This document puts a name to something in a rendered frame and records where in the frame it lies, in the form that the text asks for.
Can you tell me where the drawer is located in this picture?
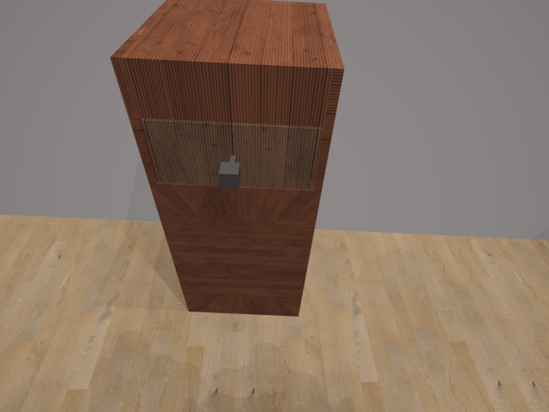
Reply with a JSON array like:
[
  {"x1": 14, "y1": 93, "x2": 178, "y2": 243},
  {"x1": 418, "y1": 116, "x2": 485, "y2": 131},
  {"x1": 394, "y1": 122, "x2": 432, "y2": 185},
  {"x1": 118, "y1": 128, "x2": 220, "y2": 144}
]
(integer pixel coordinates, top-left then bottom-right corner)
[{"x1": 141, "y1": 118, "x2": 322, "y2": 190}]

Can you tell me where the handle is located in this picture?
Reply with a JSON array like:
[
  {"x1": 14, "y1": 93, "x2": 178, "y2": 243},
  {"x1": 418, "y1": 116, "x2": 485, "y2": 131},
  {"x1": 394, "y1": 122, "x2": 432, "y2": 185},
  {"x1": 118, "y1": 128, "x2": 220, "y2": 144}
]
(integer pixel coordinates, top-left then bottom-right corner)
[{"x1": 219, "y1": 155, "x2": 241, "y2": 189}]

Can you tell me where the cabinet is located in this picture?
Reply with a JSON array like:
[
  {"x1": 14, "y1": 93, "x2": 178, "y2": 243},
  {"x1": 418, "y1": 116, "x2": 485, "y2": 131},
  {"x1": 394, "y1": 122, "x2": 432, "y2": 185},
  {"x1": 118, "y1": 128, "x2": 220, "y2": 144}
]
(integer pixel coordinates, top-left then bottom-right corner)
[{"x1": 110, "y1": 0, "x2": 344, "y2": 317}]

